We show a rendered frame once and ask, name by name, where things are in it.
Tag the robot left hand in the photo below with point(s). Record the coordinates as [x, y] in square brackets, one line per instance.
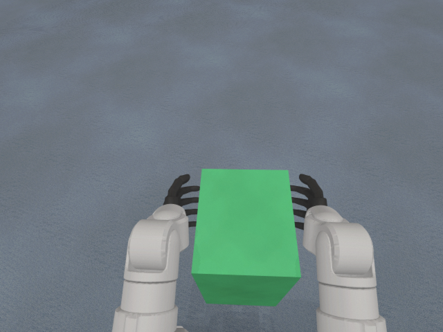
[176, 192]

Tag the robot right hand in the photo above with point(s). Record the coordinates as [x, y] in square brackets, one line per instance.
[314, 194]

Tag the carton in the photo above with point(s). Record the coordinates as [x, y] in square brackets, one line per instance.
[245, 250]

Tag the right robot forearm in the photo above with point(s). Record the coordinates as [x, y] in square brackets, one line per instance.
[345, 271]

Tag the left robot forearm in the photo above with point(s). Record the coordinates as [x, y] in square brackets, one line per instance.
[151, 270]

